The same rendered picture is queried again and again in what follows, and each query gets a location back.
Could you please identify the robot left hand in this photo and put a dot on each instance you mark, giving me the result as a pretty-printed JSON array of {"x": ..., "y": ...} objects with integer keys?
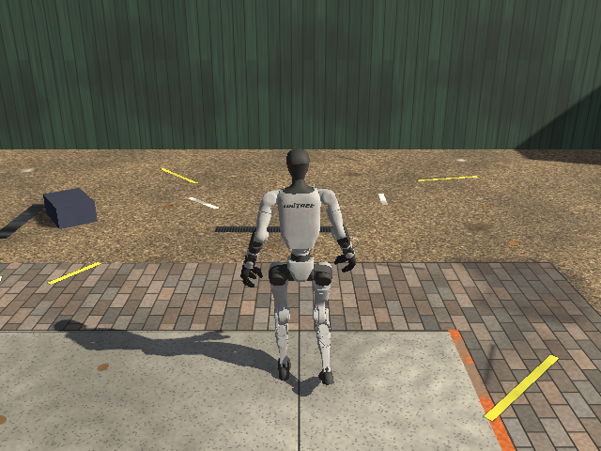
[{"x": 245, "y": 273}]

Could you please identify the right robot upper arm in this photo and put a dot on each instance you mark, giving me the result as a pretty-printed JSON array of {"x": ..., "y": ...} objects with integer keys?
[{"x": 328, "y": 197}]

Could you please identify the left robot upper arm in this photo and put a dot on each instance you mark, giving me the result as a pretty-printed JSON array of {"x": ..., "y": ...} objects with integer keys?
[{"x": 263, "y": 218}]

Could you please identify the robot right forearm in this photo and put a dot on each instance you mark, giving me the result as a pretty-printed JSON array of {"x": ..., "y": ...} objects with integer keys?
[{"x": 346, "y": 246}]

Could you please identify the robot right hand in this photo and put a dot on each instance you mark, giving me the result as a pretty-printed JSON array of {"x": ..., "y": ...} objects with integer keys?
[{"x": 351, "y": 261}]

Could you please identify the robot left shin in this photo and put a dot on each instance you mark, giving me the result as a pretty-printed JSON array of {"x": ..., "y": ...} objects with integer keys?
[{"x": 281, "y": 334}]

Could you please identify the humanoid robot torso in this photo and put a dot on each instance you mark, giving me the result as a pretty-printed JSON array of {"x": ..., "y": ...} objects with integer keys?
[{"x": 299, "y": 216}]

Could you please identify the robot left forearm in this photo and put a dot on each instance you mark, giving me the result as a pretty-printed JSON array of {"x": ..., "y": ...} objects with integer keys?
[{"x": 252, "y": 252}]

